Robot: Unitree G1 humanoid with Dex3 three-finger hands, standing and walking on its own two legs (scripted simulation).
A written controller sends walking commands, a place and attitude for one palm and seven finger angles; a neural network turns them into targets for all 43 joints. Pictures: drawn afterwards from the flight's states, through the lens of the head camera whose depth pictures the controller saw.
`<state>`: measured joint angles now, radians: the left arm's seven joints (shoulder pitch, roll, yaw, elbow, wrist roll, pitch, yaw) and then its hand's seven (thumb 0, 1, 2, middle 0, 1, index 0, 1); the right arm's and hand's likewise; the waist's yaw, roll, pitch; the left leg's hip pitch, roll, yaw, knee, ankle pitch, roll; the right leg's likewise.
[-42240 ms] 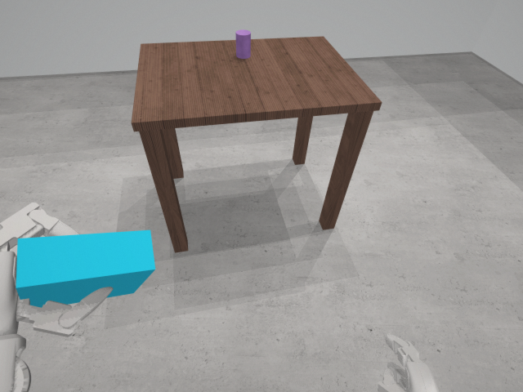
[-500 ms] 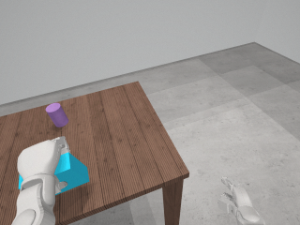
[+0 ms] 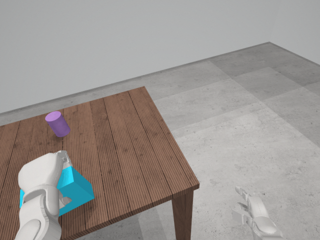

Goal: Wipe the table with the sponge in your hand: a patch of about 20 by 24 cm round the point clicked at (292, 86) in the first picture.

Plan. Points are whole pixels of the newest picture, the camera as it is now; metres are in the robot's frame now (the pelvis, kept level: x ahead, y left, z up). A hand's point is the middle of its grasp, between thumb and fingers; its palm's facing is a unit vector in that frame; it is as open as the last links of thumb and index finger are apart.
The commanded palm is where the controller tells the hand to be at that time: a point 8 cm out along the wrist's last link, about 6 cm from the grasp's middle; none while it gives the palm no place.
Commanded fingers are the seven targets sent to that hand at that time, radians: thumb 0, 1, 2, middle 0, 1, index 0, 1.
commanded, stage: move the sponge above the wiping area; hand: left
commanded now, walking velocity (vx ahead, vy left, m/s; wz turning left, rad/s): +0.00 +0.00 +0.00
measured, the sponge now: (64, 196) +0.21 +0.29 +0.01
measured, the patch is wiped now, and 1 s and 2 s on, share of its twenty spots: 0.00 0.00 0.05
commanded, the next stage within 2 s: lower the sponge onto the table in 0.18 s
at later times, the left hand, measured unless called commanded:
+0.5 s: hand (68, 184) +0.22 +0.26 +0.06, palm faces -0.04 -0.18 -0.98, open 9.0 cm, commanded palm +0.19 +0.27 +0.13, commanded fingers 0.00 0.10 1.30 -1.20 -1.60 -1.20 -1.60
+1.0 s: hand (72, 190) +0.21 +0.26 +0.05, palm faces -0.04 -0.13 -0.99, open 9.0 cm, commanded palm +0.18 +0.27 +0.11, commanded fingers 0.00 0.10 1.30 -1.20 -1.60 -1.20 -1.60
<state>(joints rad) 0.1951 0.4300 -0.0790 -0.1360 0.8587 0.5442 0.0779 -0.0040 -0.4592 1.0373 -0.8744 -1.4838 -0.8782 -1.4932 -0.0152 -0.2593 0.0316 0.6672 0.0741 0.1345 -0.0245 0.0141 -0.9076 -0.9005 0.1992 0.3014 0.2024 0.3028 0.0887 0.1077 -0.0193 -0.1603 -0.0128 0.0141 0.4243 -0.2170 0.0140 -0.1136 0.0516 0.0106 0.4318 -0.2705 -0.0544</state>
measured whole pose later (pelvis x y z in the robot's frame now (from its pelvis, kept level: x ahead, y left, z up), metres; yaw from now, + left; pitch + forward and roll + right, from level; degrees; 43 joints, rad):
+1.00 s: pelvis +0.00 +0.01 +0.00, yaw +0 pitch -2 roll +0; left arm 0.24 0.41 -0.18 -0.16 0.94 0.38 0.09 0.00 -0.47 1.04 -0.88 -1.48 -0.89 -1.49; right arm 0.02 -0.26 0.01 0.65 0.04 0.11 -0.03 0.01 -0.91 -0.90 0.20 0.30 0.20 0.30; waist 0.12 0.09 -0.02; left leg -0.19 -0.02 0.01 0.46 -0.23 0.02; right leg -0.14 0.05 0.01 0.45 -0.28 -0.05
